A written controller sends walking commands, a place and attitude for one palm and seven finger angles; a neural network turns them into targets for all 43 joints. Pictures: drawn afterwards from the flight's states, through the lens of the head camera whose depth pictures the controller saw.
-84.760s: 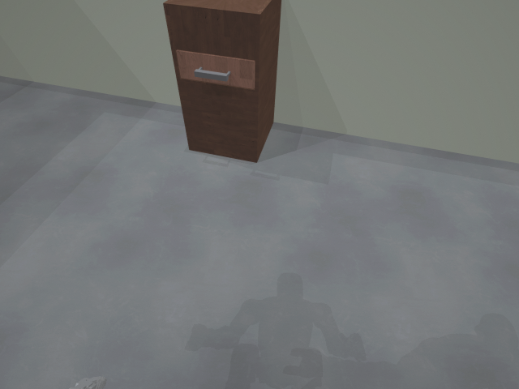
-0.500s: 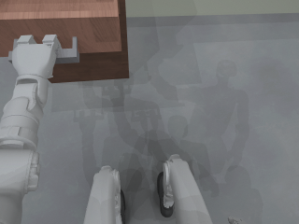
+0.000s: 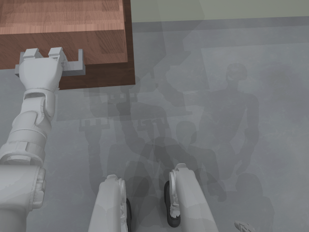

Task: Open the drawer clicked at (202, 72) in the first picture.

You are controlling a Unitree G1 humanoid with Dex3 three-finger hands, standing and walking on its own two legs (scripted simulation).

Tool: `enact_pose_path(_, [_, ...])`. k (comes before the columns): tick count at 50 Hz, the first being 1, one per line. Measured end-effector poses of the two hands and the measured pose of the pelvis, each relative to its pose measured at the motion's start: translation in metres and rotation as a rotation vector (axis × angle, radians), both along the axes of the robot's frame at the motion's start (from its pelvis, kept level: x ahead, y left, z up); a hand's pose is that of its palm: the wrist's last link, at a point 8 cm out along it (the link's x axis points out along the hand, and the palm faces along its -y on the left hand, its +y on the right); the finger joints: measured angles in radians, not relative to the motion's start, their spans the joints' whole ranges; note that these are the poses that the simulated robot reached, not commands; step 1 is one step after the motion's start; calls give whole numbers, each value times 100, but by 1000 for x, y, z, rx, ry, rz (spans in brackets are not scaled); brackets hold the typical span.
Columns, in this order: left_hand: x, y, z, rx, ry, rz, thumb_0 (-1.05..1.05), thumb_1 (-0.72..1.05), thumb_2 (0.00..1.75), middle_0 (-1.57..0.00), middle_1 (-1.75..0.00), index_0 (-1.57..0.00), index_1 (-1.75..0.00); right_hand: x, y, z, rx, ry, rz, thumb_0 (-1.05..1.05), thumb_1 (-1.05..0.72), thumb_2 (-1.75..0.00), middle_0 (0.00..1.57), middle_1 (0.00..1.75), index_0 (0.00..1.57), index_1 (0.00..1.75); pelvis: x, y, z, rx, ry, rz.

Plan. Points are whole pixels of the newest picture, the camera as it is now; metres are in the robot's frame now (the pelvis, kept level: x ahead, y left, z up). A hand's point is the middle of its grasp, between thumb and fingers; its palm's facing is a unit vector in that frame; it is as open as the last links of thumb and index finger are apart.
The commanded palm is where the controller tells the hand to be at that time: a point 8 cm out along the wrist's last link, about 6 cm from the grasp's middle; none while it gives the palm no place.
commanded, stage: pull the drawer open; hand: left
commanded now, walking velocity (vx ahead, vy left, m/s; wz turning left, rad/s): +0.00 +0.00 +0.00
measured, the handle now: (52, 62) +0.55 +0.25 -0.03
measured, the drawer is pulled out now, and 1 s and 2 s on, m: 0.16 0.24 0.30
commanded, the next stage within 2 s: none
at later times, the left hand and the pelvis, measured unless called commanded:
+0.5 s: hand (52, 96) +0.46 +0.24 -0.06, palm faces -0.05 -0.04 -1.00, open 6.0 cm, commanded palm +0.42 +0.23 -0.01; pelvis +0.02 +0.00 +0.02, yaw +1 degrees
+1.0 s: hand (52, 111) +0.42 +0.24 -0.06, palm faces -0.03 -0.03 -1.00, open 5.9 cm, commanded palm +0.38 +0.23 -0.01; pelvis +0.01 -0.01 +0.02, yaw +1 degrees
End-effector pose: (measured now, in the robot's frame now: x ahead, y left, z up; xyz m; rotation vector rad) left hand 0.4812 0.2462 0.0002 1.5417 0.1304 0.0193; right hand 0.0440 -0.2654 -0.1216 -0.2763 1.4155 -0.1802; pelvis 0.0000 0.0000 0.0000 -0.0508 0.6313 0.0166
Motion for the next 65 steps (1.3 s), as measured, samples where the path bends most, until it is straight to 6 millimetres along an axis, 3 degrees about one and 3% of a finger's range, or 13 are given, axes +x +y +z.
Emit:
enact_pose_path(27, [-43, -2, -1, -10, -21, -4, 2, 68, 77, -29, -135, -38, -135, 64, 2, 3, 40, -67, 61, 1, -91, -90, 20, 30, 20, 30, 20, -3, 17, 21, -23, 2])
enact_pose_path(65, [-99, -7, -2, -3, -39, 13, 2, 68, 79, -28, -135, -38, -135, 76, 1, 1, 49, -138, 80, 1, -91, -90, 20, 30, 20, 30, 11, -8, 18, 39, -65, 2])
